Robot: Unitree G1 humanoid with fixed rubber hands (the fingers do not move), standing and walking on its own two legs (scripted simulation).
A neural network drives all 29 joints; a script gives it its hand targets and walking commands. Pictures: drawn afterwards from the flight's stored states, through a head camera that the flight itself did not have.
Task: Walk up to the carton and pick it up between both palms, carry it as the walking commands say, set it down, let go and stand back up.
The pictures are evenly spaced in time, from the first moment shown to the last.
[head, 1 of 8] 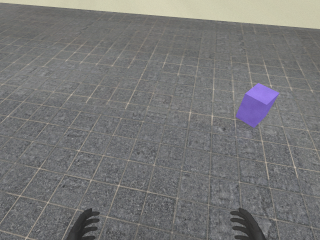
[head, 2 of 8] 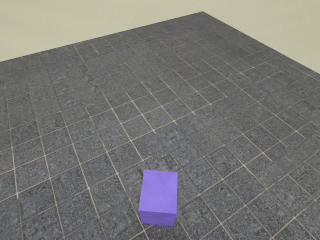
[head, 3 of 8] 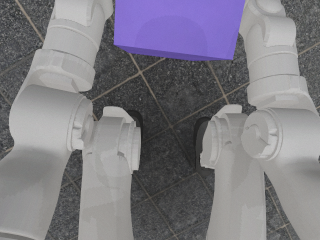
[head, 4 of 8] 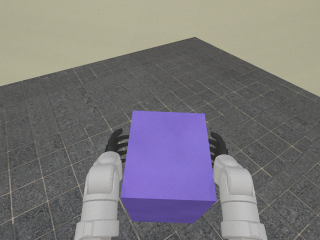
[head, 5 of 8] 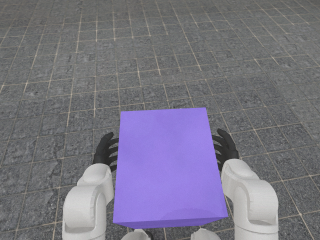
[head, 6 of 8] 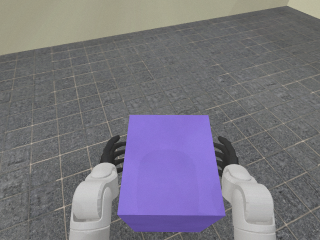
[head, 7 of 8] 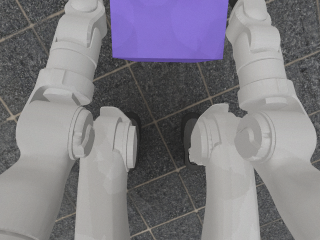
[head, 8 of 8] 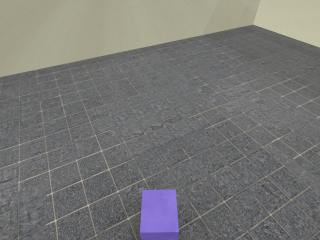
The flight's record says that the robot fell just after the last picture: no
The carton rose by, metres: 0.67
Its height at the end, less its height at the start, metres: +0.00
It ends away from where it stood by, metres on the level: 4.21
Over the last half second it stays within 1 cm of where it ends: yes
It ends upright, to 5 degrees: yes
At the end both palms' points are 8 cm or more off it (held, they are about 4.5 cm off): yes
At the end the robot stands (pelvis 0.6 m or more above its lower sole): yes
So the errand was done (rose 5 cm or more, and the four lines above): yes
